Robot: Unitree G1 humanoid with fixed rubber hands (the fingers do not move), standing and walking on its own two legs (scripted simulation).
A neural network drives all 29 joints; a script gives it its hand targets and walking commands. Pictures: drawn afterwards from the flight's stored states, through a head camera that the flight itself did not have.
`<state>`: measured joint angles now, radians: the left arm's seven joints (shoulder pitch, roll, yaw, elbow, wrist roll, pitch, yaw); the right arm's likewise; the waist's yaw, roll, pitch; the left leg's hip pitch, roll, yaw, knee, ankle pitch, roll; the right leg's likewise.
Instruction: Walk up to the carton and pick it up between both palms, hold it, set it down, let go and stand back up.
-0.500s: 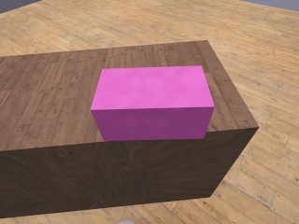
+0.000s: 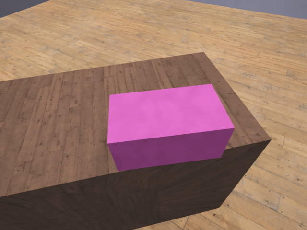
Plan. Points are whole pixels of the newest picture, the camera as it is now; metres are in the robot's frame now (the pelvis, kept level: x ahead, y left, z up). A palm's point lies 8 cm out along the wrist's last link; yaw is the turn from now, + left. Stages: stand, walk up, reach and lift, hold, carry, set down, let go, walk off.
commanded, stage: walk up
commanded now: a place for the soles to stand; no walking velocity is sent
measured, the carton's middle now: (165, 126) +0.39 -0.02 +0.04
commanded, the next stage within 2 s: stand in 1.40 s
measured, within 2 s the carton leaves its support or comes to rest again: neither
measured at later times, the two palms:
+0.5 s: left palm out of the picture +0.04 +0.24 -0.14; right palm out of the picture -0.04 -0.23 -0.14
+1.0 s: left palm out of the picture +0.02 +0.21 -0.14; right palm out of the picture -0.02 -0.26 -0.14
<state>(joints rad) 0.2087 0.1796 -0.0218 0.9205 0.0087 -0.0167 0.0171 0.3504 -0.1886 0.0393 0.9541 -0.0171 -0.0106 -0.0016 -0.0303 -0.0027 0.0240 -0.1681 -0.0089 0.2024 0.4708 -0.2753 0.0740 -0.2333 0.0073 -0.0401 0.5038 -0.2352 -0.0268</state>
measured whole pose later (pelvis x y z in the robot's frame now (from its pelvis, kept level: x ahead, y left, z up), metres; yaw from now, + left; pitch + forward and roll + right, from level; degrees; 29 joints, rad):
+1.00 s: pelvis +0.01 -0.03 +0.00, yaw +0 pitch -2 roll +0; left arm 0.26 0.20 -0.04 1.12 0.00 -0.02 0.03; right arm 0.34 -0.20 0.05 1.12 -0.02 -0.01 -0.03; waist -0.02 0.00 0.04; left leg -0.14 0.03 0.19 0.45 -0.28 0.04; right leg -0.19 0.05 -0.05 0.45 -0.23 -0.07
